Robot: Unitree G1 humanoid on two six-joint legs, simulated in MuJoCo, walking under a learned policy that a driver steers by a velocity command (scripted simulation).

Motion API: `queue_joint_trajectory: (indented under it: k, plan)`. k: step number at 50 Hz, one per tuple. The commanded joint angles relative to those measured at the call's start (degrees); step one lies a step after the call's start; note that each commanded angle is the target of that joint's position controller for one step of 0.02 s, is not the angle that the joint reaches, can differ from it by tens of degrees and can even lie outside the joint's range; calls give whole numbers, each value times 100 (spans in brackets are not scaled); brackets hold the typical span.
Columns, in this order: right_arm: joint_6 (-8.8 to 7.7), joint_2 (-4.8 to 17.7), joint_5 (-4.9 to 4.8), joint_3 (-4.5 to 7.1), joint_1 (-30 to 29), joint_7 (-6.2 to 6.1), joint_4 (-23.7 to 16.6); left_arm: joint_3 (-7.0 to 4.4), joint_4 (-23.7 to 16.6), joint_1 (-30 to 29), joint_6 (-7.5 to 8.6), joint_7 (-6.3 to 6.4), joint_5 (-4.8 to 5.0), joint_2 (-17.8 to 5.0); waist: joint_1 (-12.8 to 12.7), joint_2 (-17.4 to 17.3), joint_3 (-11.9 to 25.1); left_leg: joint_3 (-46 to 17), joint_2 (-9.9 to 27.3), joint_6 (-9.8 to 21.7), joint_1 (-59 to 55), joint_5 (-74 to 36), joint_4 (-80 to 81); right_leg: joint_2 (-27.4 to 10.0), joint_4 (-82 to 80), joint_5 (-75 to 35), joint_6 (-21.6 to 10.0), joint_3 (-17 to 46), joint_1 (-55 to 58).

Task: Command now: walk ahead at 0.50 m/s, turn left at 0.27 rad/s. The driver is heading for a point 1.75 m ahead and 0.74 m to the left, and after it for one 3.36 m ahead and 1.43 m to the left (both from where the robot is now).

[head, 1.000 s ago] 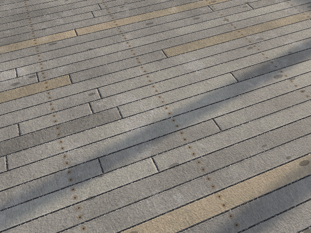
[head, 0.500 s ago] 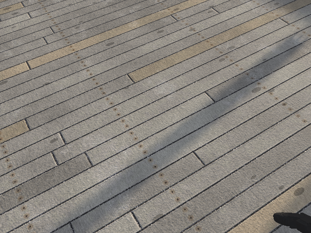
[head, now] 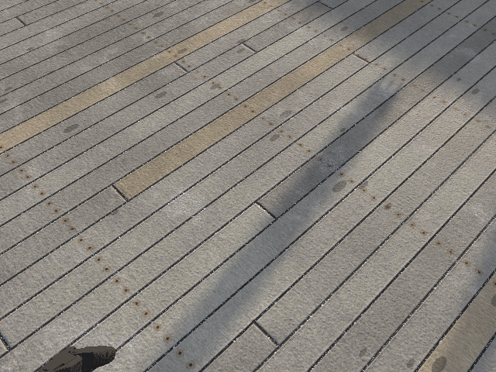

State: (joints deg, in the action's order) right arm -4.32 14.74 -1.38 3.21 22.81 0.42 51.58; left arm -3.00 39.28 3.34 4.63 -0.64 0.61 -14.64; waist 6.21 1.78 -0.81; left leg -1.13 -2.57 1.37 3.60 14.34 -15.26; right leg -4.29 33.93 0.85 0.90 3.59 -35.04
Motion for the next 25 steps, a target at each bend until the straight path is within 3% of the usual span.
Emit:
queue_joint_trajectory:
  k: [1, 3, 4, 5, 6, 7, 8, 10, 11, 13, 17, 21, 25]
  plan:
    - [20, 1022, -45, 226, 58, -62, -282, -100, -530, -546, 170, -82, 50, -427, -197, -706, -94, -1165, 1434, 907, 226, -1386, 177, 286, -504, -53, -29, -146, 586]
    - [72, 1118, -48, 260, -54, -94, -307, -184, -457, -191, 220, -82, 52, -623, -508, -814, 44, -1284, 1473, 762, 208, -1570, -225, 337, -826, 170, -175, -174, 1284]
    - [77, 1045, -31, 233, -93, -99, -337, -286, -292, 368, 230, -39, 18, -814, -794, -768, 359, -1145, 1244, 623, 380, -2052, -791, 371, -961, 227, -322, -238, 2180]
    - [53, 784, 37, 139, -225, -85, -464, -395, -158, 1234, 242, 21, -86, -1110, -1224, -551, 1033, -906, 914, 413, 1056, -1732, -2047, -232, -723, 184, -623, 245, 3590]
    - [-30, 244, 89, -16, 153, -92, -667, -529, -62, 2014, 173, 77, -195, -1654, -1292, 713, 1963, -250, 179, 23, 2944, 199, -4129, -1654, -718, 435, -1262, 2077, 5708]
    - [-109, 376, -43, -18, 373, -82, -718, -473, 36, 2164, 116, 44, -148, -1449, -1216, 1586, 2310, -515, 144, -27, 3913, 2041, -5266, -2166, -1379, 1439, -1712, 3696, 5832]
    - [-95, 876, -135, 131, 48, -87, -705, -345, 14, 1853, 105, 44, -90, -1011, -1216, 918, 1444, -654, 467, -20, 4294, 1650, -5755, -1910, -1539, 1940, -1496, 3064, 5152]
    - [-3, 835, -56, 169, -447, -89, -798, -199, 23, 1179, 101, 22, -74, -601, -952, 421, 511, -451, 820, -40, 4088, 799, -5541, -1417, -1911, 1501, -1210, 1734, 3732]
    - [73, 757, -15, 196, -472, -83, -818, -162, 45, 934, 122, 6, -105, -474, -783, 462, 234, -482, 959, -51, 3868, 538, -5325, -1237, -2155, 1247, -1145, 1294, 3203]
    - [192, 501, -36, 159, -427, -40, -896, -214, 132, 736, 182, -2, -128, -565, -569, 583, 86, -442, 1078, -126, 3549, 247, -5136, -1200, -2458, 653, -1200, 747, 2664]
    - [283, 444, 17, 147, -789, -2, -1114, -300, 309, 754, 237, 58, -138, -750, -537, 189, -87, -487, 1116, -249, 3763, -643, -4332, -1187, -2664, -104, -1258, -158, 2661]
    - [221, 337, 20, 76, -1576, 149, -1350, -362, 459, 1014, 178, 118, -95, -971, -845, 55, -223, -90, 964, -128, 3487, -1651, -3004, -1033, -2661, -255, -1031, -918, 2851]
    - [242, 406, 7, 69, -2183, 262, -1684, -434, 630, 1322, 52, 123, 21, -1172, -1025, 62, -429, 166, 866, 86, 3590, -1288, -2346, -1253, -2458, -376, -903, -1175, 3555]
